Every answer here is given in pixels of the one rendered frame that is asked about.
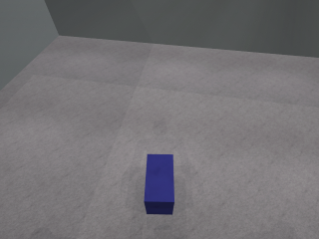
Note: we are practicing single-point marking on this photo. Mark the carton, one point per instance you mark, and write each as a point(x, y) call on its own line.
point(159, 185)

